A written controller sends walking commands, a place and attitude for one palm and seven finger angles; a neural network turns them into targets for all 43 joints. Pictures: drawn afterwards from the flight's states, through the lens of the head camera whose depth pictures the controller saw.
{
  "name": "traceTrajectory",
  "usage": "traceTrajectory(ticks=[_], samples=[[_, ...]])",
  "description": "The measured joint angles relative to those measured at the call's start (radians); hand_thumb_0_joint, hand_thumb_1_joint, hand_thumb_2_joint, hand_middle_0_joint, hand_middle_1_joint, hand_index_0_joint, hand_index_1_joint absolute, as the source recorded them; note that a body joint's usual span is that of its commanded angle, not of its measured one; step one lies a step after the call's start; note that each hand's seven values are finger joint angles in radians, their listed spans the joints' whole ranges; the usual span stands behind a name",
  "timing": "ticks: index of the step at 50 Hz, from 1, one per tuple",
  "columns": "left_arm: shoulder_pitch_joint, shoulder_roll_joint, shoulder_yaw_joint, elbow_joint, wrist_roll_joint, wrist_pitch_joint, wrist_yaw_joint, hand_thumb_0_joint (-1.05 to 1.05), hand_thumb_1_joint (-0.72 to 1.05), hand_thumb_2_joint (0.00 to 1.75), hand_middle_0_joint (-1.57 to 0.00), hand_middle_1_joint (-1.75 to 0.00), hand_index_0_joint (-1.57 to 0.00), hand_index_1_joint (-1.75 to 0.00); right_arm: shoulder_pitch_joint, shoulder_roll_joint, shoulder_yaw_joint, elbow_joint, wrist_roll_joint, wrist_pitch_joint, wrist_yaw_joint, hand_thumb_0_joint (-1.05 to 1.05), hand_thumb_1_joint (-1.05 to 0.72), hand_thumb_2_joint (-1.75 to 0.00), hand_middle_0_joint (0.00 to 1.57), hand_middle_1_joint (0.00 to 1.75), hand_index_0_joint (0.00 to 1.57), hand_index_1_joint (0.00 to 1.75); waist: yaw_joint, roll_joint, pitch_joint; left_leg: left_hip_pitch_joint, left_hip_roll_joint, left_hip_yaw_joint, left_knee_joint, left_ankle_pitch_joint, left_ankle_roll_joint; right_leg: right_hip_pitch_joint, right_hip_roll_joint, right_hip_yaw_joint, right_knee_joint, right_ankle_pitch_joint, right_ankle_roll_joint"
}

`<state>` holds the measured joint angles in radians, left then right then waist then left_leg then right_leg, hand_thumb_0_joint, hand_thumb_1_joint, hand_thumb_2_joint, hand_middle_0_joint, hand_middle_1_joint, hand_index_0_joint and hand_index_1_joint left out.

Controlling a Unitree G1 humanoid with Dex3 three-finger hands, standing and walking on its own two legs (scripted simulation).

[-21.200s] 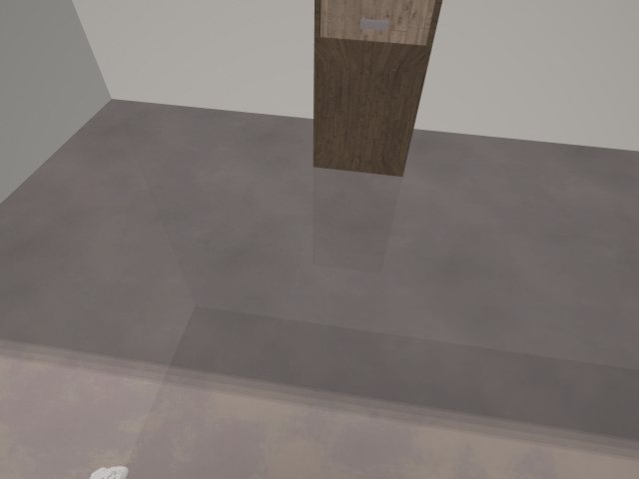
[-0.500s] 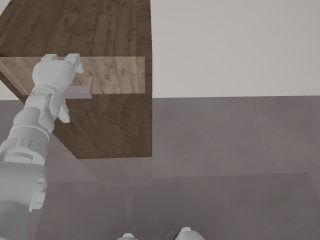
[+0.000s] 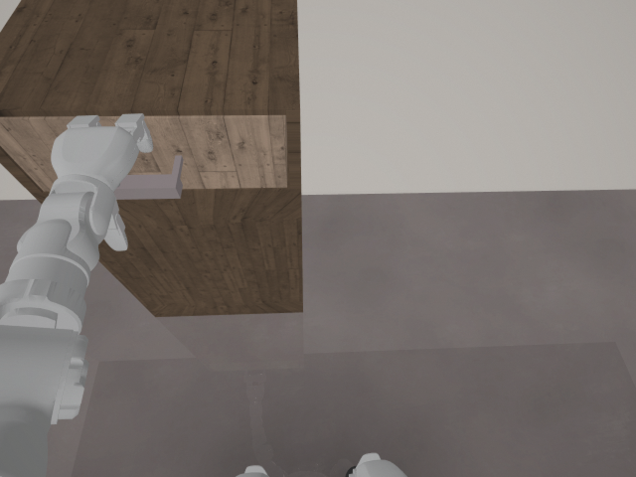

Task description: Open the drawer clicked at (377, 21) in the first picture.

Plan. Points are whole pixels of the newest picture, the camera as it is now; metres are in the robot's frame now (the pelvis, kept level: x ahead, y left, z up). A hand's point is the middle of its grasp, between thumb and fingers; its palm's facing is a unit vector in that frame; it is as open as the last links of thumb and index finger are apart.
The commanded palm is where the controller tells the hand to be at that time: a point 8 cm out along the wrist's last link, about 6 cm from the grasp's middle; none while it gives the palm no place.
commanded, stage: re-aim the fingers above the handle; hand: left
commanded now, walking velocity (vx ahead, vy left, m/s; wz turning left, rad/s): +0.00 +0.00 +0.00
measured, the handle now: (147, 174) +0.55 +0.24 -0.01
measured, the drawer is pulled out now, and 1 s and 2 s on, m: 0.00 0.00 0.00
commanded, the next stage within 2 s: lower the fingers behind the handle in 0.14 s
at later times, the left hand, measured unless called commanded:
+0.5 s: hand (124, 188) +0.50 +0.25 +0.03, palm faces -0.11 -0.01 -0.99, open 13.8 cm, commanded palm +0.48 +0.25 +0.09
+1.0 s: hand (140, 201) +0.49 +0.24 +0.00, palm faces -0.08 -0.01 -1.00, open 13.8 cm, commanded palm +0.48 +0.24 +0.05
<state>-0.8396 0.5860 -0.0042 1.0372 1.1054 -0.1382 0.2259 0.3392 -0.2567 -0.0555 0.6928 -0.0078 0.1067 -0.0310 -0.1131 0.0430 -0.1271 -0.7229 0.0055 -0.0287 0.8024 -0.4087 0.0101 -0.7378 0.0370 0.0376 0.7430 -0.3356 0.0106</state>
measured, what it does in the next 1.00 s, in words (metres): stands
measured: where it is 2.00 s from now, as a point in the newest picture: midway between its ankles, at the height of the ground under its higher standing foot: outside the picture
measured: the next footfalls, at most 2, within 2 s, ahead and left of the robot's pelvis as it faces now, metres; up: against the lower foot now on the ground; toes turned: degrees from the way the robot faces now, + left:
none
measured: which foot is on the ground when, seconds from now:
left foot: down 0.00-1.00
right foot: down 0.00-1.00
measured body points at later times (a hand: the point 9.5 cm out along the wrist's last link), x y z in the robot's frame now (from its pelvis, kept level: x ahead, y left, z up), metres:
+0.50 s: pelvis +0.01 +0.01 +0.00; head +0.12 +0.01 +0.43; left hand +0.49 +0.25 +0.08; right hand +0.00 -0.27 -0.13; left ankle -0.02 +0.11 -0.70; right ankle +0.00 -0.13 -0.70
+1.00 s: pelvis +0.00 +0.01 -0.02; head +0.12 +0.01 +0.42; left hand +0.49 +0.23 +0.06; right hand +0.00 -0.27 -0.14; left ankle -0.02 +0.11 -0.70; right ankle +0.00 -0.13 -0.70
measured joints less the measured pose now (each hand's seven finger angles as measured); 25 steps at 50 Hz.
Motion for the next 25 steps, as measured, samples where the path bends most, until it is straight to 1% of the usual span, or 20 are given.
traceTrajectory(ticks=[9,12,19,25], samples=[[-0.029,0.002,-0.013,0.001,-0.004,-0.012,-0.02,0.0,-0.49,0.3,-0.32,-1.2,-0.32,-1.2,0.007,-0.001,-0.004,-0.002,-0.004,-0.006,-0.002,0.0,-0.9,-0.9,0.2,0.3,0.2,0.3,-0.004,-0.003,-0.003,-0.018,0.0,-0.005,0.01,-0.005,0.0,-0.013,0.0,-0.005,0.004,-0.004,0.001],[-0.025,-0.004,-0.003,-0.003,-0.005,-0.015,-0.016,0.0,-0.49,0.3,-0.32,-1.2,-0.32,-1.2,0.011,-0.002,-0.003,0.001,-0.006,-0.001,0.0,0.0,-0.9,-0.9,0.2,0.3,0.2,0.3,-0.007,-0.003,-0.006,-0.02,0.001,-0.001,0.014,-0.01,0.002,-0.016,0.001,-0.001,0.007,-0.006,0.002],[-0.016,-0.001,0.011,0.019,0.001,0.001,-0.006,0.0,-0.49,0.31,-0.32,-1.2,-0.32,-1.2,0.02,0.0,0.002,0.002,-0.007,0.008,0.005,0.0,-0.9,-0.9,0.2,0.3,0.2,0.3,-0.014,0.001,-0.007,-0.028,0.002,0.008,0.02,-0.016,0.005,-0.028,0.003,0.008,0.013,-0.009,0.006],[0.009,0.007,0.023,0.011,0.002,-0.02,-0.005,0.0,-0.49,0.31,-0.32,-1.2,-0.32,-1.2,0.028,0.004,0.001,0.007,-0.011,0.008,0.004,0.0,-0.9,-0.9,0.2,0.3,0.2,0.3,-0.013,0.001,-0.009,-0.044,0.003,0.011,0.031,-0.021,0.007,-0.044,0.004,0.01,0.022,-0.012,0.008]])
